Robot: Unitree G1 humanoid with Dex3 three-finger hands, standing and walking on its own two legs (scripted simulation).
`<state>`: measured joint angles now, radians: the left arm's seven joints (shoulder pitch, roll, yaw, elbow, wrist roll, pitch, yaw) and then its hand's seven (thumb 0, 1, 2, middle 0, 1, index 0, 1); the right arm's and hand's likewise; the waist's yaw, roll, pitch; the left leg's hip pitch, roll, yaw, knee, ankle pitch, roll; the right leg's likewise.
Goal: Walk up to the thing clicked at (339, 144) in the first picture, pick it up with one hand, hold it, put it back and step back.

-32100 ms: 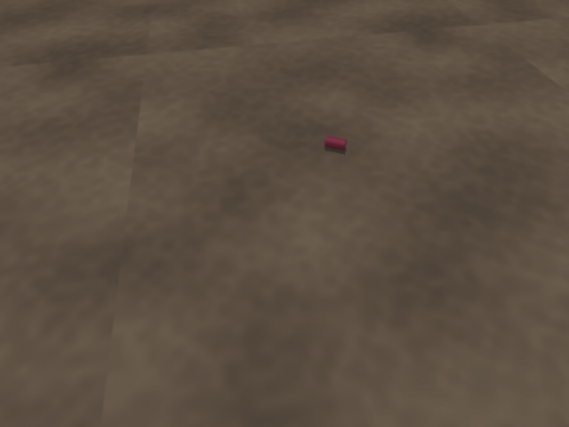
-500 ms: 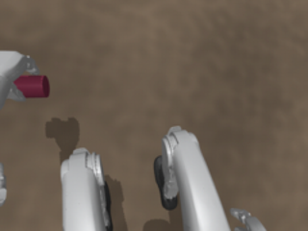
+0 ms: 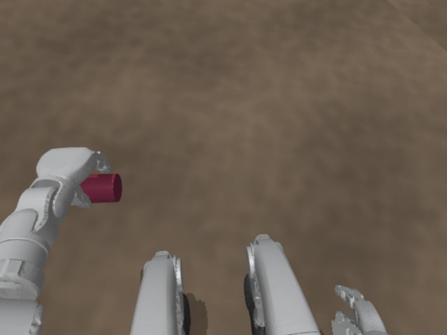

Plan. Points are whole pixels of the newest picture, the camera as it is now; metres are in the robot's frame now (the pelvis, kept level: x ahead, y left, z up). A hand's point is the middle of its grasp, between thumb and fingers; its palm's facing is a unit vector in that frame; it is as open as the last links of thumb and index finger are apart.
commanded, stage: lift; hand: left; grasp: from above
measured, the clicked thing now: (90, 188) +0.42 +0.23 -0.12
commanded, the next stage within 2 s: hold in 0.72 s
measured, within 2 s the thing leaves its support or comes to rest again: neither
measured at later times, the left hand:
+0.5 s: hand (55, 176) +0.37 +0.21 +0.06, palm faces -0.46 +0.00 -0.89, open 8.1 cm
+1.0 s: hand (31, 140) +0.39 +0.21 +0.13, palm faces -0.48 -0.01 -0.88, open 8.0 cm
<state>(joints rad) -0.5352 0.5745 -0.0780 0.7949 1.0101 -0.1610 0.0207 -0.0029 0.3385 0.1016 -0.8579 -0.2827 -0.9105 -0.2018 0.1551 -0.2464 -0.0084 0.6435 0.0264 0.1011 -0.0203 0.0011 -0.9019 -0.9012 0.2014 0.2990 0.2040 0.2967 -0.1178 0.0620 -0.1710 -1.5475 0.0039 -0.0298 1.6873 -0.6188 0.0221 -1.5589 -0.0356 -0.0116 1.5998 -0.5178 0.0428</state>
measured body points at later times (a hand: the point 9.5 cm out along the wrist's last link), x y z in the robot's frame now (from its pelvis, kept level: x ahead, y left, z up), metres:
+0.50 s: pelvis +0.03 -0.01 +0.14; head +0.10 -0.01 +0.58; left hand +0.39 +0.21 +0.11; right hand +0.11 -0.28 +0.01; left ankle +0.07 +0.11 -0.52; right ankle +0.10 -0.15 -0.52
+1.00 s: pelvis +0.08 -0.01 +0.19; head +0.12 -0.02 +0.64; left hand +0.41 +0.21 +0.18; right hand +0.18 -0.27 +0.06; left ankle +0.07 +0.11 -0.52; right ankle +0.10 -0.15 -0.52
